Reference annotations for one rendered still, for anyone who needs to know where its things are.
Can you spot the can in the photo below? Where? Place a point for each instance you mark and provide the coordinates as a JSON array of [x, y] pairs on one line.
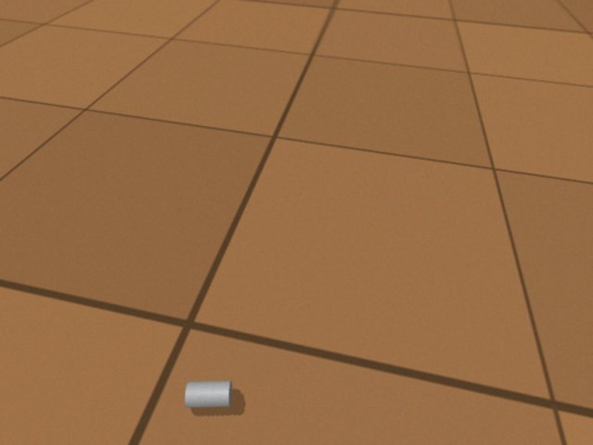
[[208, 394]]

